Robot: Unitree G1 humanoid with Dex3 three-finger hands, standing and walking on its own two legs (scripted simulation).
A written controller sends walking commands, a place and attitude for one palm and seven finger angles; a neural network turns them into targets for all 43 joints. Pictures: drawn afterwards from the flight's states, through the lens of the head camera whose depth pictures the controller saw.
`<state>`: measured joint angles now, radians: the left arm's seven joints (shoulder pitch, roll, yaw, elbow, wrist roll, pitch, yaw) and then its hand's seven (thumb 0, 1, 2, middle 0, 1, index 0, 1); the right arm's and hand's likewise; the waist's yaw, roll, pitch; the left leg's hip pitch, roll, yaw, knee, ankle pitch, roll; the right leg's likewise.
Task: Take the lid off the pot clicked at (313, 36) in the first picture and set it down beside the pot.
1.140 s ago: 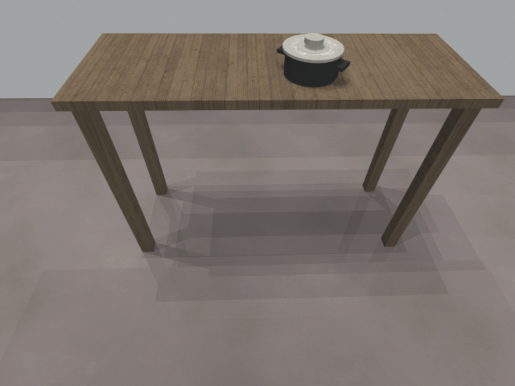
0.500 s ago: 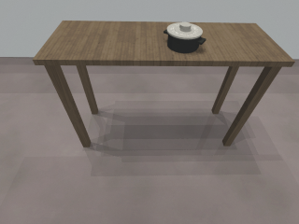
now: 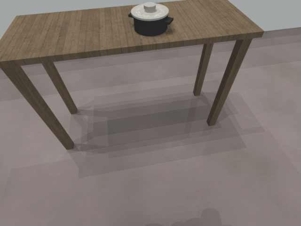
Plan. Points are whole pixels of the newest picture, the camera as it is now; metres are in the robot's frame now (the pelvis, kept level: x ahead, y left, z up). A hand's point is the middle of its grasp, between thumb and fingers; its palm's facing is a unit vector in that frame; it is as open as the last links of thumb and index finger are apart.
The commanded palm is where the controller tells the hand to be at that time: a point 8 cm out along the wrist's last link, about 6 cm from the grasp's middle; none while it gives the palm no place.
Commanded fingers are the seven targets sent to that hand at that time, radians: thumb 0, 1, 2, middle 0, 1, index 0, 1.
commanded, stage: walk to a spot facing it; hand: left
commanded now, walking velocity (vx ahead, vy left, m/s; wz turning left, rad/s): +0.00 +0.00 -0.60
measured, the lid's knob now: (149, 6) +0.96 +0.09 +0.14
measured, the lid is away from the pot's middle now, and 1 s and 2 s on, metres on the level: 0.00 0.00 0.00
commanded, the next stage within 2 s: turn to face it in 1.46 s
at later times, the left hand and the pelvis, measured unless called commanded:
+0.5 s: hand out of the picture +0.07 +0.19 -0.14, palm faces -0.14 -0.95 -0.28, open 7.4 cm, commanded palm none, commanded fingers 0.00 0.90 0.90 -0.20 -0.30 -0.20 -0.30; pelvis +0.00 -0.01 +0.02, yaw -15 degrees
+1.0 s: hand (124, 195) +0.23 +0.11 -0.15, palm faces -0.57 -0.80 -0.18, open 7.4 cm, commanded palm none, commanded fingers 0.00 0.90 0.90 -0.20 -0.30 -0.20 -0.30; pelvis +0.04 -0.01 +0.01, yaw -35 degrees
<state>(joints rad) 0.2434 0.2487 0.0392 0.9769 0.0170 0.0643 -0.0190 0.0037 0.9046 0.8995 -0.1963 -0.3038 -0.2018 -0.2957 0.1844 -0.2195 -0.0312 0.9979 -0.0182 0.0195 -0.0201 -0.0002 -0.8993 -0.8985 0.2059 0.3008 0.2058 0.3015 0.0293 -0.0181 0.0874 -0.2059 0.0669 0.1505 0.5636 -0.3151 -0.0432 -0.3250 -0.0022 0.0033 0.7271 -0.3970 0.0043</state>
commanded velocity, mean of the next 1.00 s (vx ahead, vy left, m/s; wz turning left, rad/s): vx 0.13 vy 0.00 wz -0.60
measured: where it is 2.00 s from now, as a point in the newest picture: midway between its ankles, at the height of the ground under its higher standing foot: (205, 223)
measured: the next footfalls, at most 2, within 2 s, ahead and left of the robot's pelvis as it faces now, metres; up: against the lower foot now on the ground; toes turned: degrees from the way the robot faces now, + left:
left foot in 0.66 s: +0.06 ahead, +0.13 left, +0.00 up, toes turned -26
right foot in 1.14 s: +0.09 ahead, -0.25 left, +0.00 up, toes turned -47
